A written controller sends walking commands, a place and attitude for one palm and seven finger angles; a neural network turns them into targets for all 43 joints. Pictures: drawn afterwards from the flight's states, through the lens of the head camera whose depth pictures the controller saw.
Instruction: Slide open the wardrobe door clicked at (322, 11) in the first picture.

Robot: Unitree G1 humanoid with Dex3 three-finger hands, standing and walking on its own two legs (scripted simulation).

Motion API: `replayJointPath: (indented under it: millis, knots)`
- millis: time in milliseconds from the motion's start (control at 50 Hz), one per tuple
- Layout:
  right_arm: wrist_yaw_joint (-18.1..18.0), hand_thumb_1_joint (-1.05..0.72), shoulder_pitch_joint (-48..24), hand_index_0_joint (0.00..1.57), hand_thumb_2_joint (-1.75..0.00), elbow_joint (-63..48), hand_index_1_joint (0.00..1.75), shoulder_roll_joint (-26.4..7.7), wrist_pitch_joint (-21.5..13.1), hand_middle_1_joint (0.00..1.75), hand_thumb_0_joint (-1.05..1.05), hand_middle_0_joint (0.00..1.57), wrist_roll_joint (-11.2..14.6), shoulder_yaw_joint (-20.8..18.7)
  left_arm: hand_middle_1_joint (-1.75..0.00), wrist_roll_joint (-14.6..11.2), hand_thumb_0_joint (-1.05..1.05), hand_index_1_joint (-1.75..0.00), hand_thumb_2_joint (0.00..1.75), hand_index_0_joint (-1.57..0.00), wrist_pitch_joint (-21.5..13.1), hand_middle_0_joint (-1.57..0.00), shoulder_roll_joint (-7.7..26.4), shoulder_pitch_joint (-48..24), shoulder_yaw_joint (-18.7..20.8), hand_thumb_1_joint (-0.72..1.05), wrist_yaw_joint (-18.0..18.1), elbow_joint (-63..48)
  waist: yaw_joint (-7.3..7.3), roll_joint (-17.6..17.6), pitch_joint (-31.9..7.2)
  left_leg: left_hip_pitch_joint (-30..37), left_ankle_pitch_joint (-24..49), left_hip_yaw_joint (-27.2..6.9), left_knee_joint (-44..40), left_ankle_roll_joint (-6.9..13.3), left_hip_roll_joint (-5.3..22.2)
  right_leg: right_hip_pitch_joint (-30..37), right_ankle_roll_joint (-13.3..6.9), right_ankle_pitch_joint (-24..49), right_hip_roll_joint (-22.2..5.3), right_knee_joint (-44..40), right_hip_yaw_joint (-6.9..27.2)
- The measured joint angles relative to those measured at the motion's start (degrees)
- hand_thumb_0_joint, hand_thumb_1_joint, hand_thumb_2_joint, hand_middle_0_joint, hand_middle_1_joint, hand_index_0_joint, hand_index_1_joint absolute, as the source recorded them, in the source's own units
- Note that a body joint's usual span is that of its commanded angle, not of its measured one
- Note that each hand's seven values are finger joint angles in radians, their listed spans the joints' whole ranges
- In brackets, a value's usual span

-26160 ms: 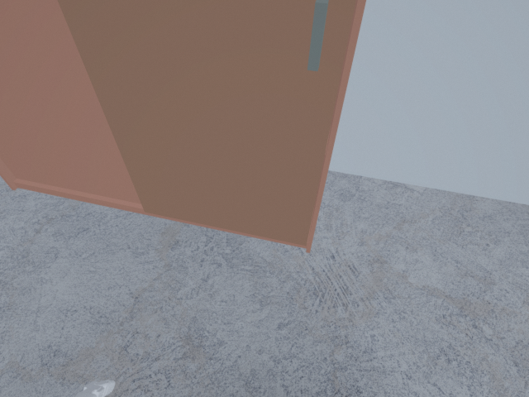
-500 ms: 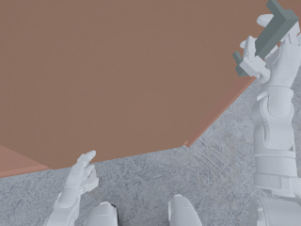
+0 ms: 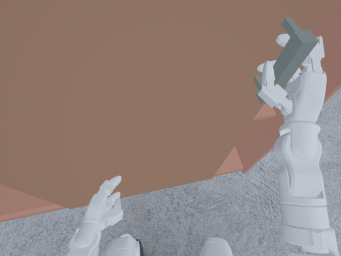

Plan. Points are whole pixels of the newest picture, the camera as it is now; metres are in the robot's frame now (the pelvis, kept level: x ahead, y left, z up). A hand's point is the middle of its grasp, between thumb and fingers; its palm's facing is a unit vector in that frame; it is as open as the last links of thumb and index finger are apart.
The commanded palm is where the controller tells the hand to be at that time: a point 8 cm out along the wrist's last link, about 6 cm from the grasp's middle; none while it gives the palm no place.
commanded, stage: step sideways, sliding the door along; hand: right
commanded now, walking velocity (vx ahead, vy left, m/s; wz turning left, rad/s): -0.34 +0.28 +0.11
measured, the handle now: (275, 64) +0.40 -0.23 +0.19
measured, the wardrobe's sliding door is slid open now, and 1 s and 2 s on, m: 0.20 0.59 0.62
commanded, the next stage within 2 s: stop walking and hold the door there in 1.60 s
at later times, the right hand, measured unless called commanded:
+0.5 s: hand (147, 111) +0.33 +0.01 +0.18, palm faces -0.06 +1.00 -0.01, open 7.0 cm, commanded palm +0.31 -0.02 +0.17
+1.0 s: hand (35, 127) +0.32 +0.17 +0.18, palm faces -0.07 +1.00 -0.04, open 6.6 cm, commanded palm +0.30 +0.13 +0.18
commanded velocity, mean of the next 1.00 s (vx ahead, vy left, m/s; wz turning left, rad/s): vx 0.01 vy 0.29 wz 0.03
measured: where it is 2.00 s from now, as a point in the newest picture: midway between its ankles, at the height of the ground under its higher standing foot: outside the picture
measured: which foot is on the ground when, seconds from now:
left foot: up 0.00-0.00, down 0.02-0.24, up 0.26-0.64, down 0.66-0.94, up 0.96-1.00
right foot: down 0.00-0.02, up 0.04-0.22, down 0.24-0.66, up 0.68-0.92, down 0.94-1.00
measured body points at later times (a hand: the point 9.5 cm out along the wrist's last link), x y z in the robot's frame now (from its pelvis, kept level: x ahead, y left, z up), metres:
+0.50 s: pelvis -0.04 +0.10 +0.02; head +0.05 +0.07 +0.46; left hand +0.15 +0.31 -0.07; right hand +0.32 -0.05 +0.18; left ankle -0.04 +0.30 -0.64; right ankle -0.02 -0.06 -0.73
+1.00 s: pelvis -0.09 +0.25 -0.01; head -0.02 +0.23 +0.44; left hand +0.06 +0.51 -0.10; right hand +0.31 +0.12 +0.19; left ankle -0.08 +0.34 -0.70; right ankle -0.06 +0.16 -0.73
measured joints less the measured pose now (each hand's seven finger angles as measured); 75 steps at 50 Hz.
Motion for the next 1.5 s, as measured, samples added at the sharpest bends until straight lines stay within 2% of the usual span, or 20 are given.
replayJointPath:
  millis: [60, 140, 200, 240, 320, 400, 620, 680, 720, 780, 880, 940, 1000, 1080, 1200, 1300, 1340, 1400, 1460, 1500]
  knots:
    - [-1.0, -0.68, 1.7, 0.12, -0.81, -0.6, 1.26, 0.6, 0.0, 1.40, -0.08, 0.45, 0.1, -2.4, -0.30, -0.6, 0.01, -0.30, 0.90, -0.21, 0.3, -0.20, 1.7, -3.0, -0.7, 0.90, 0.6, 1.2, 1.76, -1.9, -0.8, 1.1, -0.1, 1.3, -2.5, 1.5, -0.6, -6.2, -6.7, -9.4, 2.0, 12.9, 4.7]
    - [-2.5, -0.70, 5.9, 0.10, -0.81, -5.5, 1.27, 3.2, 0.0, 1.40, -0.06, 0.45, 1.5, -2.4, -0.30, -0.2, 0.01, -0.30, 0.90, -0.20, 0.8, -0.20, 4.5, -6.5, 0.7, 0.91, 2.5, 2.9, 3.72, -1.1, -1.0, -2.3, 1.4, -0.4, -3.9, 2.6, 0.7, -13.7, -7.6, -21.4, 13.9, 27.2, 5.5]
    - [-2.6, -0.71, 6.7, 0.10, -0.79, -8.6, 1.25, 4.2, -0.3, 1.40, -0.05, 0.45, 0.2, 0.1, -0.30, -0.3, 0.01, -0.30, 0.90, -0.20, 1.9, -0.20, 5.5, -6.9, 1.4, 0.91, 3.0, 3.3, 5.52, 1.0, -0.4, -3.0, 5.1, 0.0, -5.8, 4.0, 0.7, -12.1, -7.3, -14.0, 16.9, 15.7, 1.9]
    - [-1.9, -0.71, 6.4, 0.10, -0.79, -9.7, 1.22, 4.3, -0.1, 1.40, -0.04, 0.45, -0.4, 2.6, -0.30, -0.1, 0.01, -0.30, 0.90, -0.20, 3.1, -0.20, 6.0, -5.5, 1.9, 0.91, 2.9, 2.7, 6.59, 1.5, -1.2, -4.5, 5.7, 1.2, -3.3, 4.0, -0.5, -8.4, -8.2, 3.8, 15.5, 4.5, -0.3]
    - [0.3, -0.73, 3.2, 0.08, -0.78, -7.1, 1.15, 4.2, -0.4, 1.40, -0.03, 0.45, -1.7, 7.8, -0.30, 0.3, 0.01, -0.30, 0.90, -0.20, 4.3, -0.20, 4.7, -2.3, 3.2, 0.91, 0.9, 2.5, 4.96, 4.6, -0.8, -10.3, -11.6, -3.1, 18.8, 2.5, -2.6, -6.1, -9.8, -1.5, 13.1, 4.3, -0.8]
    - [1.0, -0.71, 3.6, 0.11, -0.77, -5.3, 1.19, 5.3, -0.5, 1.40, 0.00, 0.43, -1.8, 9.7, -0.30, 0.9, 0.01, -0.30, 0.90, -0.20, 4.1, -0.20, 3.5, -0.2, 2.2, 0.91, -0.7, 2.1, 4.62, 3.5, -2.0, -12.9, -12.1, -3.1, 28.4, 1.0, -1.6, -4.7, -7.4, -0.3, 8.2, 1.2, -0.7]
    - [2.8, -0.68, 2.2, 0.19, -0.83, 0.3, 1.33, -0.3, -1.4, 1.40, -0.02, 0.44, 0.8, 5.7, -0.30, 0.5, 0.01, -0.30, 0.90, -0.20, 5.2, -0.20, 0.0, 0.8, 0.7, 0.90, 0.5, 1.6, 4.72, 0.4, -4.9, -0.7, -5.0, -0.5, 1.3, -0.6, 0.3, -4.9, -0.5, 3.8, -1.3, -1.5, -1.1]
    - [1.2, -0.69, 0.7, 0.17, -0.84, 2.2, 1.33, 0.0, -0.8, 1.40, -0.03, 0.45, 0.6, 2.6, -0.30, -0.6, 0.01, -0.30, 0.90, -0.21, 5.2, -0.20, 1.5, -0.1, 0.5, 0.90, 1.1, 2.8, 5.82, -0.7, -5.3, 2.4, -1.7, 1.1, -4.0, 0.6, 0.1, -10.2, -5.0, -4.5, -0.5, 8.6, 2.4]
    - [0.0, -0.70, 0.9, 0.16, -0.84, 2.5, 1.33, 1.6, -0.2, 1.40, -0.03, 0.45, 0.7, 1.6, -0.30, -0.3, 0.01, -0.30, 0.90, -0.20, 5.7, -0.20, 3.7, -1.6, 1.2, 0.90, 2.3, 4.7, 6.89, -1.9, -4.9, 0.6, -3.5, 1.3, -1.6, 1.5, 0.8, -15.3, -7.2, -15.2, 5.1, 22.2, 5.8]
    - [-0.6, -0.71, 1.3, 0.15, -0.81, 2.2, 1.34, 2.5, 0.9, 1.40, -0.02, 0.45, 1.1, 1.8, -0.30, 0.3, 0.01, -0.30, 0.90, -0.20, 6.5, -0.20, 5.6, -2.5, 2.0, 0.91, 4.0, 6.9, 7.41, -0.6, -4.7, 0.1, -2.2, 0.5, -3.1, 2.4, 2.2, -18.7, -7.4, -18.9, 12.6, 33.8, 3.1]
    - [0.4, -0.71, -0.3, 0.18, -0.79, 3.4, 1.35, 1.7, -0.2, 1.40, -0.01, 0.45, 0.3, 3.3, -0.30, 1.1, 0.01, -0.30, 0.90, -0.20, 9.2, -0.20, 5.8, -1.7, 1.6, 0.91, 5.0, 6.9, 8.89, 3.6, -5.6, -0.2, -0.1, 1.6, -5.9, 4.3, 1.3, -15.9, -7.5, -14.1, 17.0, 21.9, -3.6]
    - [1.3, -0.69, -2.2, 0.20, -0.80, 4.5, 1.35, 0.9, -0.6, 1.40, -0.02, 0.45, 0.1, 4.5, -0.30, 1.4, 0.01, -0.30, 0.90, -0.20, 9.2, -0.20, 5.6, 0.0, 1.2, 0.91, 5.2, 5.8, 9.25, 5.2, -7.7, -3.0, -1.5, 2.5, -2.1, 5.2, -1.2, -9.3, -8.5, -1.9, 16.2, 4.5, -6.0]
    - [2.0, -0.68, -4.9, 0.20, -0.81, 7.2, 1.35, -0.3, -1.9, 1.40, -0.02, 0.45, 0.3, 4.6, -0.30, 1.2, 0.01, -0.30, 0.90, -0.20, 8.3, -0.20, 3.9, -0.2, 2.0, 0.91, 5.0, 6.3, 9.20, 7.3, -5.9, -8.4, -9.9, -1.3, 15.9, 3.3, -3.0, -8.4, -11.6, -1.4, 14.5, 5.9, -6.3]
    - [2.4, -0.67, -5.4, 0.22, -0.80, 9.7, 1.36, -0.4, -1.6, 1.40, 0.00, 0.45, 0.0, 4.1, -0.30, 1.1, 0.01, -0.30, 0.90, -0.20, 8.0, -0.20, 2.9, 0.4, 1.3, 0.91, 3.6, 7.0, 8.53, 4.3, -5.4, -14.3, -7.7, -2.4, 30.3, 1.7, -1.9, -7.3, -9.8, -0.4, 9.6, 3.5, -4.8]
    - [2.6, -0.68, -8.2, 0.24, -0.79, 14.1, 1.38, -1.2, 0.0, 1.40, 0.03, 0.45, 0.4, 3.0, -0.30, 0.4, 0.01, -0.30, 0.90, -0.20, 8.9, -0.20, 0.7, 3.0, 0.2, 0.91, 3.2, 7.3, 5.50, 1.6, -6.0, -13.0, -3.1, -2.7, 19.7, 0.0, 3.7, -6.4, -5.8, 4.4, 3.6, -2.3, -2.3]
    - [0.9, -0.70, -12.8, 0.21, -0.82, 19.8, 1.37, -3.7, 1.6, 1.40, 0.02, 0.45, 0.7, 0.1, -0.30, -0.8, 0.01, -0.30, 0.90, -0.21, 8.0, -0.20, 0.3, 4.7, -0.6, 0.90, 3.1, 6.3, 3.46, 1.2, -6.3, -3.6, -4.6, 0.5, 3.1, -0.3, 3.5, -8.0, -2.9, 5.4, 0.7, -1.4, 1.1]
    - [-0.1, -0.69, -16.0, 0.20, -0.82, 22.9, 1.35, -5.2, 3.4, 1.40, 0.00, 0.45, 1.3, -1.0, -0.30, -1.5, 0.01, -0.30, 0.90, -0.21, 7.4, -0.20, 0.6, 5.2, -0.9, 0.90, 3.1, 5.9, 2.80, 2.3, -6.6, 1.6, -2.4, 1.7, -4.3, 0.0, 3.0, -10.2, -2.5, 3.9, 1.1, 2.3, 2.7]
    - [-2.7, -0.68, -18.1, 0.18, -0.82, 26.3, 1.31, -4.7, 5.1, 1.40, -0.01, 0.45, 2.4, -4.2, -0.30, -2.1, 0.01, -0.30, 0.90, -0.21, 7.3, -0.20, 4.2, 2.9, -0.2, 0.90, 3.8, 8.1, 4.88, -1.4, -5.6, 2.1, -3.6, 5.1, -1.7, 0.1, 2.4, -15.5, -6.5, -7.7, 2.8, 14.8, 7.4]
    - [-3.7, -0.68, -17.5, 0.15, -0.81, 26.3, 1.33, -4.1, 6.1, 1.40, -0.01, 0.45, 3.2, -4.7, -0.30, -2.0, 0.01, -0.30, 0.90, -0.20, 7.7, -0.20, 7.0, 1.7, 1.1, 0.91, 5.2, 10.2, 5.36, -0.5, -5.2, 2.8, -4.5, 6.1, -2.2, 0.8, 4.7, -18.9, -8.1, -16.1, 10.1, 29.4, 4.8]
    - [-4.1, -0.68, -17.1, 0.14, -0.82, 24.9, 1.34, -3.4, 5.9, 1.40, -0.01, 0.45, 3.6, -4.1, -0.30, -1.9, 0.01, -0.30, 0.90, -0.20, 8.0, -0.20, 8.1, 1.8, 1.6, 0.91, 5.8, 10.5, 5.22, 1.0, -5.1, 3.5, -4.1, 6.8, -3.5, 1.2, 5.6, -17.6, -8.3, -16.1, 13.2, 25.8, 0.8]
